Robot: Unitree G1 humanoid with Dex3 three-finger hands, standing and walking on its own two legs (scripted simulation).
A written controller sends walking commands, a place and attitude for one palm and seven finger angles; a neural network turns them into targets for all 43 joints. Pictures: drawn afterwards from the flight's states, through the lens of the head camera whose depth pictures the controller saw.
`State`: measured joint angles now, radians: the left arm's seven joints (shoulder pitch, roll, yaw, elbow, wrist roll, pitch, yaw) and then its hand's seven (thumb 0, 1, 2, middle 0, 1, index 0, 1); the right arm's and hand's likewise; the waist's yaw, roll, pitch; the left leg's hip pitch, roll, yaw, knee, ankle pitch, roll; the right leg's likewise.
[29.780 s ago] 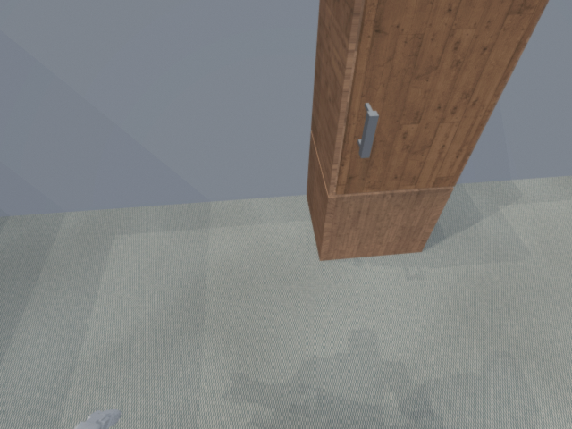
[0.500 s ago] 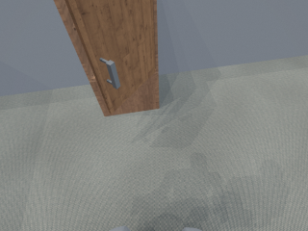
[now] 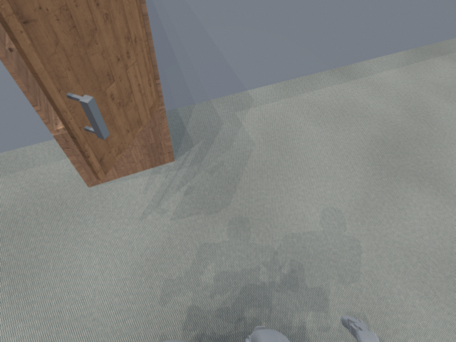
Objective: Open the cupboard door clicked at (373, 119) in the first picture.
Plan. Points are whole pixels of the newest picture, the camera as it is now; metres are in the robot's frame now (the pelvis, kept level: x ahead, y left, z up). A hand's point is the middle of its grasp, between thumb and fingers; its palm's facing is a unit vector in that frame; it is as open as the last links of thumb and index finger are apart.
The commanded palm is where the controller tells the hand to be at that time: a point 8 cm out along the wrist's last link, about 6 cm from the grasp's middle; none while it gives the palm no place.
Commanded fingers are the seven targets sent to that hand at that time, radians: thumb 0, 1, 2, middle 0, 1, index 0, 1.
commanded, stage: walk to a spot facing it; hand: left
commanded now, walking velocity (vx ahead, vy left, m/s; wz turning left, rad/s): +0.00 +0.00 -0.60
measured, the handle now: (88, 116) +0.62 +0.43 -0.07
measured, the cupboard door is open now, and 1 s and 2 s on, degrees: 45 45 45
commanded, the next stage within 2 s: none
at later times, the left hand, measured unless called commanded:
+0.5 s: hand out of the picture +0.13 +0.17 -0.17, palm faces -0.30 -0.93 -0.21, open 7.3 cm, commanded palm none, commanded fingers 0.00 0.90 0.90 -0.20 -0.30 -0.20 -0.30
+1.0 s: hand (268, 232) +0.37 -0.07 -0.15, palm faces -0.61 -0.76 -0.22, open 7.3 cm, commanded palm none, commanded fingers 0.00 0.90 0.90 -0.20 -0.30 -0.20 -0.30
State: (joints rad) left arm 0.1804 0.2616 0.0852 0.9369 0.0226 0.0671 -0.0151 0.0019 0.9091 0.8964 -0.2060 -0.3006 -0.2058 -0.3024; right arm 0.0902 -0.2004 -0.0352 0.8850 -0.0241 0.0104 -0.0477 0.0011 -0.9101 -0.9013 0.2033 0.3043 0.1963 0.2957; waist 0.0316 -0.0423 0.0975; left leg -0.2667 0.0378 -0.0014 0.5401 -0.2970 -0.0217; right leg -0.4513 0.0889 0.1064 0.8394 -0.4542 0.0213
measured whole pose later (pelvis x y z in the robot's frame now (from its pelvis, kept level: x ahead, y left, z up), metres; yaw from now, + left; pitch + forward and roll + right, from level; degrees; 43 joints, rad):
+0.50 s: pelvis +0.02 -0.01 +0.00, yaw -19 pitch +1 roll +0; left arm 0.26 0.24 0.05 0.93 0.03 0.03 -0.03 0.00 0.91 0.90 -0.21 -0.30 -0.21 -0.30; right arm 0.20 -0.26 -0.05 0.87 -0.02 0.00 0.00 0.01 -0.91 -0.90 0.20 0.30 0.19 0.30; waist 0.01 -0.03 0.06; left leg -0.30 0.02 0.06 0.58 -0.42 -0.04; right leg -0.31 0.06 0.16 0.56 -0.29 -0.03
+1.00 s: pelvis +0.14 -0.13 -0.01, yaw -34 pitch +0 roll +0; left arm 0.05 0.22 0.05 0.90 0.01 -0.03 -0.03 0.00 0.91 0.90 -0.20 -0.30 -0.20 -0.30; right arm 0.40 -0.19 -0.02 1.06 -0.02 0.01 -0.01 0.01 -0.91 -0.90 0.20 0.30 0.20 0.30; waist -0.08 0.01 0.13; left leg -0.34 0.14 0.08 1.18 -0.46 -0.05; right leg -0.37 0.02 -0.10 0.64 -0.27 -0.08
